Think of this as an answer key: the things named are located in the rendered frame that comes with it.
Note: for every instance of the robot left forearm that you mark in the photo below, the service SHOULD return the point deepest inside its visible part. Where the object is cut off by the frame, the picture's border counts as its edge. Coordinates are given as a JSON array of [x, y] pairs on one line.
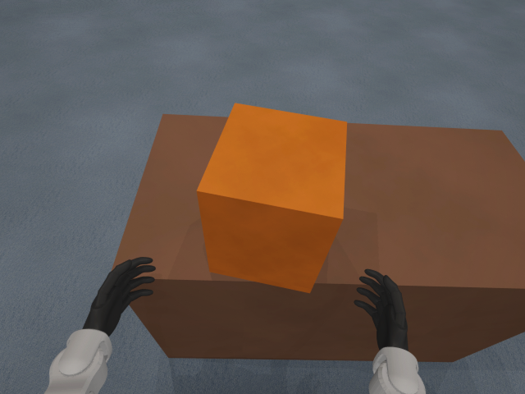
[[81, 368]]

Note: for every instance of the carton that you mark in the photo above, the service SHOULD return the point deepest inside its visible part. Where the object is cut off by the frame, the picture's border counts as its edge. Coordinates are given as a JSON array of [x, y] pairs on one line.
[[271, 199]]

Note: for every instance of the pedestal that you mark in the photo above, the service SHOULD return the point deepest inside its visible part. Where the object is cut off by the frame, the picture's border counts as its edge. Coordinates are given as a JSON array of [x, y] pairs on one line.
[[440, 211]]

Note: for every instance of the robot right forearm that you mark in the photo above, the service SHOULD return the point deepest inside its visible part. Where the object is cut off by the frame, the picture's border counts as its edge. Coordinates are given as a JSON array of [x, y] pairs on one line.
[[395, 372]]

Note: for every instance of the right robot hand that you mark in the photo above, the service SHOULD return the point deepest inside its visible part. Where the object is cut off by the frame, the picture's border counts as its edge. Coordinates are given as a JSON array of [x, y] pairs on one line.
[[389, 315]]

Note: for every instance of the left robot hand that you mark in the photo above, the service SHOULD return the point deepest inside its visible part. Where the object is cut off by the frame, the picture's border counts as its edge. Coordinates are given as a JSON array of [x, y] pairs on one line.
[[114, 295]]

